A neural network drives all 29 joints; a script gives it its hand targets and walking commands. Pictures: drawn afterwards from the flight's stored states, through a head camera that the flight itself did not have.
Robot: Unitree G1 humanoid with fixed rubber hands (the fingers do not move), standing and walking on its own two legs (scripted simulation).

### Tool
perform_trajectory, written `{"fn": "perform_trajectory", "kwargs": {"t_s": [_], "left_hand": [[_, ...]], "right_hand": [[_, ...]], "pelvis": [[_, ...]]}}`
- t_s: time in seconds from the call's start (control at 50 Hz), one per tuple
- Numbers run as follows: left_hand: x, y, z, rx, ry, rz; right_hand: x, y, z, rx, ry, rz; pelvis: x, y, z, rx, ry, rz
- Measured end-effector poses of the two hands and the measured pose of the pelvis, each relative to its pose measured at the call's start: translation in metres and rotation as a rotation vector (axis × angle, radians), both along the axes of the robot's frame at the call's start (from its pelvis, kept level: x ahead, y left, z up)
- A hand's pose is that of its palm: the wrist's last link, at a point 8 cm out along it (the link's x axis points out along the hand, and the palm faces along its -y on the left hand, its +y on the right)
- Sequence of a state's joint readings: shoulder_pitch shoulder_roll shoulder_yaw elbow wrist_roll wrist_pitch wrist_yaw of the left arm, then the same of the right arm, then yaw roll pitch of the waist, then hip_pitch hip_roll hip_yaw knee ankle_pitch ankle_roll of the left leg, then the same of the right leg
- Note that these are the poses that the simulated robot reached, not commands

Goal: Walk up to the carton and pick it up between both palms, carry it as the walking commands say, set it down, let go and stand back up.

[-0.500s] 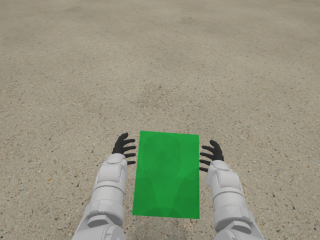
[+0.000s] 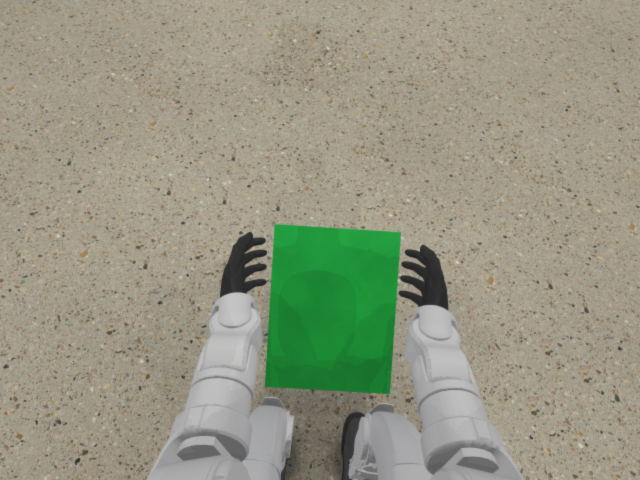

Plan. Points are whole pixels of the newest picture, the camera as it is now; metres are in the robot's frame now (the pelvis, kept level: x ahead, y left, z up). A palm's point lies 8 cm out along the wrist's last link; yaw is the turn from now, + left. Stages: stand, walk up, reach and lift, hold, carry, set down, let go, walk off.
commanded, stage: set down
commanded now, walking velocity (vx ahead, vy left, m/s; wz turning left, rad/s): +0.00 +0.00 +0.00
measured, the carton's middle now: (330, 300) +0.37 +0.00 -0.17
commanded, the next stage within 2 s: none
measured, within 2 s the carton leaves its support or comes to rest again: neither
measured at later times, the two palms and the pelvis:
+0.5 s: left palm (246, 313) +0.33 +0.13 -0.14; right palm (416, 330) +0.32 -0.13 -0.15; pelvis -0.02 -0.01 -0.05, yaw +0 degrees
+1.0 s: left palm (257, 304) +0.37 +0.12 -0.23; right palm (403, 319) +0.35 -0.14 -0.23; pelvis -0.02 +0.00 -0.10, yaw -2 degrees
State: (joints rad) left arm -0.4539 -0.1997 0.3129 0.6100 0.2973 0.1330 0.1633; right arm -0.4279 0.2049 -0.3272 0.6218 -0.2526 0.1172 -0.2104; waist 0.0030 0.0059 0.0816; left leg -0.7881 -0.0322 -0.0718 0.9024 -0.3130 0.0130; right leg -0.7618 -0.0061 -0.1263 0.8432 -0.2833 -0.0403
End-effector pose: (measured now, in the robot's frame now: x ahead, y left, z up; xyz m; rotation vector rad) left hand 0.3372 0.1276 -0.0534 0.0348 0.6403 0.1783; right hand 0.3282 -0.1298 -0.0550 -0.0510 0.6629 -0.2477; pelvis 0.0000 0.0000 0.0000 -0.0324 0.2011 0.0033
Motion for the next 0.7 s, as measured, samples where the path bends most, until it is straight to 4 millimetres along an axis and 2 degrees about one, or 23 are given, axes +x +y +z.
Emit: {"fn": "perform_trajectory", "kwargs": {"t_s": [0.18,0.44,0.62,0.7], "left_hand": [[-0.003,-0.005,-0.034,0.022,-0.03,0.019],[-0.007,-0.002,-0.084,0.05,0.013,-0.032],[0.009,0.001,-0.108,0.04,0.031,-0.032],[0.016,0.0,-0.125,0.028,0.03,-0.026]], "right_hand": [[-0.006,-0.002,-0.038,-0.025,-0.024,0.001],[-0.014,-0.003,-0.085,-0.043,0.029,0.048],[0.0,-0.002,-0.108,-0.021,0.045,0.056],[0.006,-0.003,-0.124,-0.022,0.046,0.05]], "pelvis": [[-0.01,-0.002,-0.028,-0.002,0.045,-0.005],[-0.019,-0.007,-0.045,0.001,0.062,-0.008],[-0.017,-0.009,-0.052,0.002,0.129,-0.011],[-0.017,-0.008,-0.059,0.001,0.182,-0.014]]}}
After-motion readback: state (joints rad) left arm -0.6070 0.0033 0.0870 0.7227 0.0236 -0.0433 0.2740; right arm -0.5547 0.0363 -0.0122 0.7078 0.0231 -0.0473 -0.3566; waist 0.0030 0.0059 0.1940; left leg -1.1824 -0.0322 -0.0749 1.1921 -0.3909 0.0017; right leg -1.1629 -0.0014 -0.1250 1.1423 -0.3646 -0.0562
